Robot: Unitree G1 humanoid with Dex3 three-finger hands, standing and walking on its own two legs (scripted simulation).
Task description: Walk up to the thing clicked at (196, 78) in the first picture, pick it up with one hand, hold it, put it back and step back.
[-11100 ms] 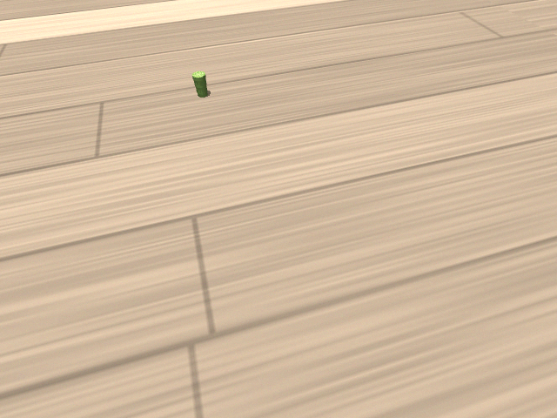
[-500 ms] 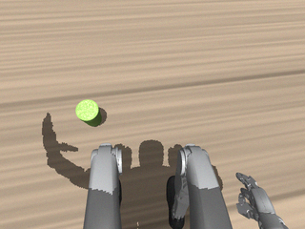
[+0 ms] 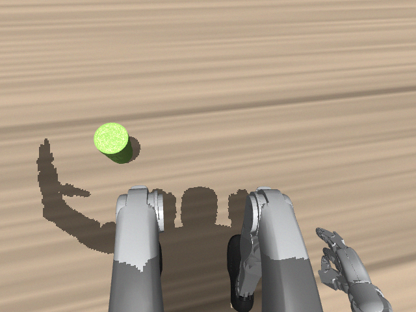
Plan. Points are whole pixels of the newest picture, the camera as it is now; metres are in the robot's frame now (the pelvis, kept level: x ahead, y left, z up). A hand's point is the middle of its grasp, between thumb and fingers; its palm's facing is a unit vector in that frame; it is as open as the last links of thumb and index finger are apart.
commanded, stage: go down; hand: left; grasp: from the side
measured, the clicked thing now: (117, 146) +0.47 +0.25 -0.32
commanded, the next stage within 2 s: approach in 0.80 s
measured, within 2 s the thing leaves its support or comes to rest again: neither
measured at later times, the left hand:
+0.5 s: hand out of the picture +0.36 +0.44 -0.01, palm faces +0.29 -0.95 -0.13, open 17.3 cm
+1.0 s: hand out of the picture +0.35 +0.45 -0.02, palm faces +0.30 -0.95 -0.11, open 17.4 cm
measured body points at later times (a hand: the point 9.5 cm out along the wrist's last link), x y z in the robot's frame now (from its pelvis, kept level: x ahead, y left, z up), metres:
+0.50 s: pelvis +0.00 +0.00 -0.02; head +0.20 +0.07 +0.37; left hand +0.34 +0.49 +0.00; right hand +0.16 -0.28 -0.12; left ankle +0.09 +0.13 -0.36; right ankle +0.10 -0.13 -0.36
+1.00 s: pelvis +0.00 +0.00 -0.04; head +0.21 +0.08 +0.35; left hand +0.33 +0.50 -0.01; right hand +0.17 -0.27 -0.13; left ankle +0.09 +0.13 -0.36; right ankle +0.10 -0.13 -0.36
